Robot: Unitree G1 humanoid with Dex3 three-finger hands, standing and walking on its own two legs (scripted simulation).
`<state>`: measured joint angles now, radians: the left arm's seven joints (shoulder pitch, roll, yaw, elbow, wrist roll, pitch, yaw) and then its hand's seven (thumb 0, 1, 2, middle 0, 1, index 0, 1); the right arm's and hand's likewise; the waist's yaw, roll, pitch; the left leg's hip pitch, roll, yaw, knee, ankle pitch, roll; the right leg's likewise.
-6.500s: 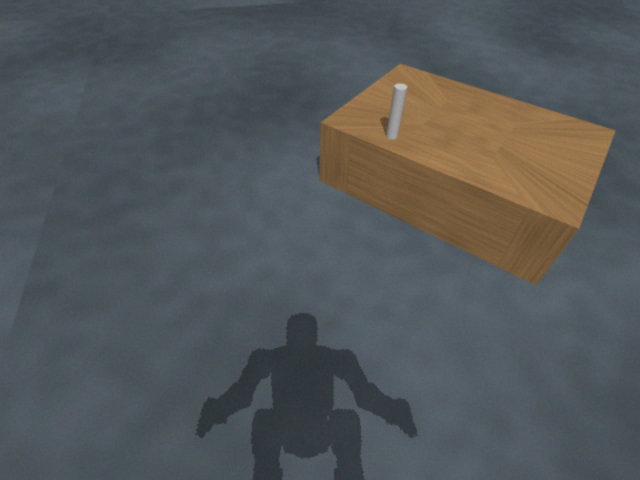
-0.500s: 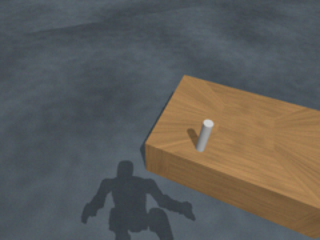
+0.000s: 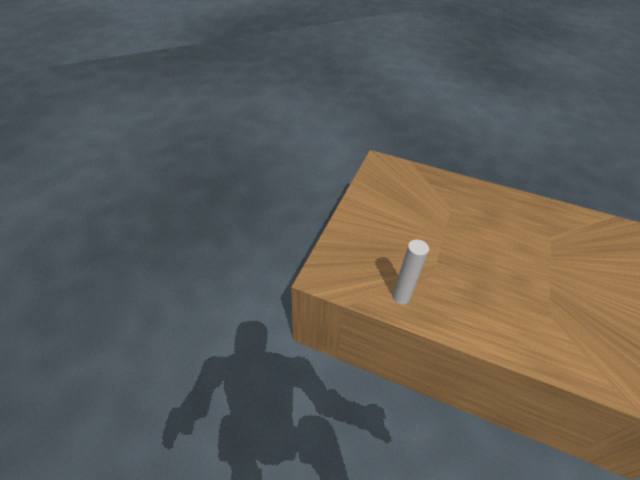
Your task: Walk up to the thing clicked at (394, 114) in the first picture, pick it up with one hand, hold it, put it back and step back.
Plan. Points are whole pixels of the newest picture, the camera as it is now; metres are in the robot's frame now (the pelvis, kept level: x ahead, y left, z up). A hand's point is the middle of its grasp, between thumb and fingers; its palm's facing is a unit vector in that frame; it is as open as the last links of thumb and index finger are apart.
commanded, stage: stand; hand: left
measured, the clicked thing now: (409, 274) +0.66 -0.25 -0.34
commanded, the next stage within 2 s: walk up in 0.94 s
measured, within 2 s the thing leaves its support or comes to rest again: neither
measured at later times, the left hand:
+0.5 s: hand out of the picture +0.07 +0.25 -0.16, palm faces -0.01 -0.94 -0.34, open 7.4 cm
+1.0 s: hand out of the picture +0.06 +0.26 -0.16, palm faces -0.05 -0.94 -0.33, open 7.4 cm
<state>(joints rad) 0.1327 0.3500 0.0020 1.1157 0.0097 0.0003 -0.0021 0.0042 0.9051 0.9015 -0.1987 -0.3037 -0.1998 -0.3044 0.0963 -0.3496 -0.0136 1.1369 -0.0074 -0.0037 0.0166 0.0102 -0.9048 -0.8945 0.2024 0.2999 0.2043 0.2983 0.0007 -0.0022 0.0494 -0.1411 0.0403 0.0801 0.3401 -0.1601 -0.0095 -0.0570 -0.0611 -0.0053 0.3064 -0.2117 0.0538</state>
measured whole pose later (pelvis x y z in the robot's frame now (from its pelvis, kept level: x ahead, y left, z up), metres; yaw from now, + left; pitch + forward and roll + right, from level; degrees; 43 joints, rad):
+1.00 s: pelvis +0.00 +0.00 +0.00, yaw -2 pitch -2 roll +0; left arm 0.17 0.37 0.05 1.04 0.04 0.05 -0.04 0.00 0.90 0.90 -0.20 -0.30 -0.20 -0.30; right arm 0.12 -0.34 -0.05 1.08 -0.02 -0.03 0.01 0.01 -0.90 -0.89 0.20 0.30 0.21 0.30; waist 0.02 -0.02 0.06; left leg -0.16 0.05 0.11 0.38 -0.18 0.00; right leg -0.18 -0.06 0.01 0.54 -0.35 0.02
